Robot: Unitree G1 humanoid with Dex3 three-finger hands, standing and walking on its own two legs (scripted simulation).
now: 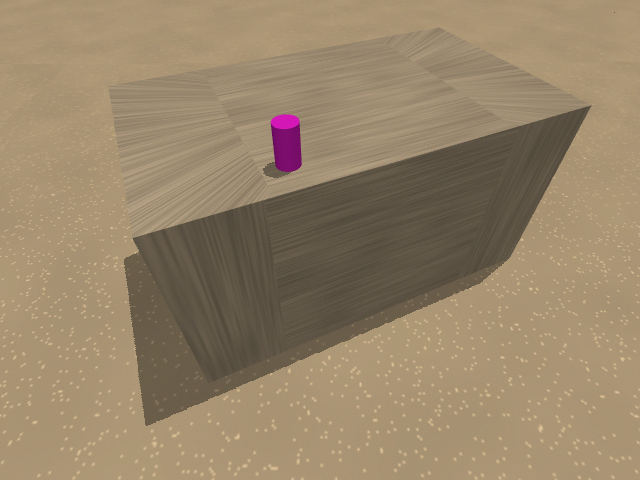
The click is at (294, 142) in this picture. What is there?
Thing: squat round
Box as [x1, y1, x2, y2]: [271, 114, 301, 171]
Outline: 283,114 278,115 271,120 276,167 280,170 291,171 298,168 301,164 299,121 293,115
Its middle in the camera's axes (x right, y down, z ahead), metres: -0.08 -0.22 +0.90
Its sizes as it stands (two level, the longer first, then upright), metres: 0.064 0.064 0.115
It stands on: a support 0.70 m high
